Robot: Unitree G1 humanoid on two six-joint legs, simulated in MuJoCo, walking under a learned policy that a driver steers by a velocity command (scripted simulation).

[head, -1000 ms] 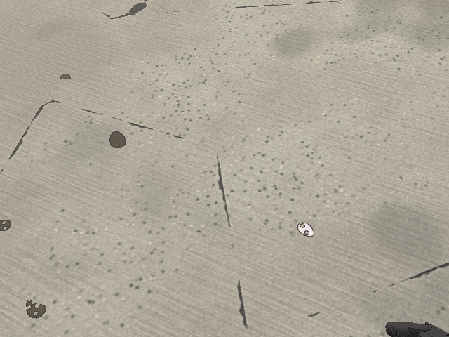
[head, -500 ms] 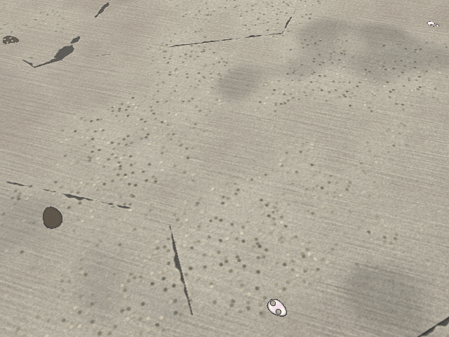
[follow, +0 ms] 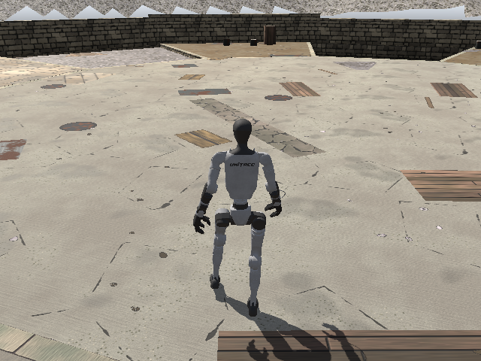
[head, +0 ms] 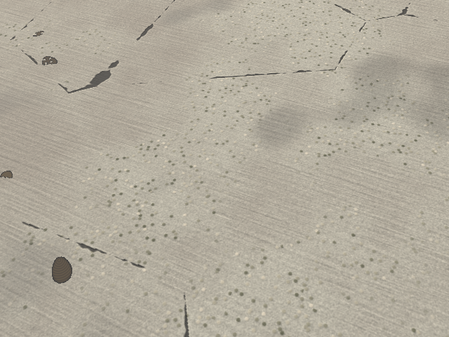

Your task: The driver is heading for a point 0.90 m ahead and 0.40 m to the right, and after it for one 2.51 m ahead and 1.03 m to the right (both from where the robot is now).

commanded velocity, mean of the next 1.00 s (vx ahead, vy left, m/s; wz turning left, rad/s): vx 0.49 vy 0.00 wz -0.50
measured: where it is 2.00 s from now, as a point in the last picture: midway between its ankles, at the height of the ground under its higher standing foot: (314, 297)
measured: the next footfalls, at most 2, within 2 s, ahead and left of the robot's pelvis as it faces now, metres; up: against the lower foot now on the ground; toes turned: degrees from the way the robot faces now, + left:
left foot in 0.18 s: +0.29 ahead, +0.15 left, +0.00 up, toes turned -5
right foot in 0.70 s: +0.48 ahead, -0.18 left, +0.00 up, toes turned -26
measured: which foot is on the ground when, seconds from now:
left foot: up 0.00-0.16, down 0.18-0.72, up 0.74-1.00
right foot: down 0.00-0.20, up 0.22-0.68, down 0.70-1.00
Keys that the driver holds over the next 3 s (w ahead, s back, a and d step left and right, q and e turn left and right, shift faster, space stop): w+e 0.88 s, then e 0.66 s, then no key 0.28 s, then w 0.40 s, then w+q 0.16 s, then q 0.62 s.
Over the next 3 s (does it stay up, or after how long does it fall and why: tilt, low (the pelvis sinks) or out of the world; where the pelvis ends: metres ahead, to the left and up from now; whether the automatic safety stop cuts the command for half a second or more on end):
stays up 0.76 -0.45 -0.02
